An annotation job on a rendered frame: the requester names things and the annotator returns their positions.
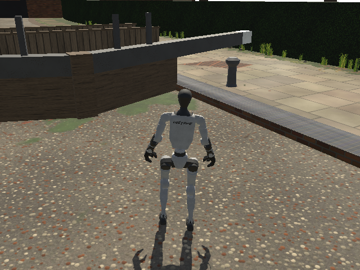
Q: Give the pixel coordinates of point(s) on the right robot upper arm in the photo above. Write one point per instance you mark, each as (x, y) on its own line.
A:
(203, 129)

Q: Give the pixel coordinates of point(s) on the left robot upper arm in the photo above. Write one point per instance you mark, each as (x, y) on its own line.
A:
(161, 126)

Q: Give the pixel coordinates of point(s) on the left robot thigh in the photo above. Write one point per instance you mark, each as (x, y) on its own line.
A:
(165, 164)

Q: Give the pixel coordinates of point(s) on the right robot thigh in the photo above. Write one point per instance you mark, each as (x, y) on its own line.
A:
(192, 167)

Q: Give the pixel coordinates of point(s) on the left robot hand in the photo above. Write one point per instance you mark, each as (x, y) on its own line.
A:
(146, 155)

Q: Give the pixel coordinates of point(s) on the robot thigh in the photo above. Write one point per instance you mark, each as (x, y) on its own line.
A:
(192, 167)
(165, 164)

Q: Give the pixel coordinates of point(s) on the right robot hand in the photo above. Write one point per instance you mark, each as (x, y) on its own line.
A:
(212, 159)

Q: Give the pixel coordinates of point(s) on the left robot forearm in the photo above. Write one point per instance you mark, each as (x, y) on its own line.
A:
(151, 145)

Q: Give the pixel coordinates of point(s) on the right robot forearm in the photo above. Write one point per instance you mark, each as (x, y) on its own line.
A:
(209, 149)

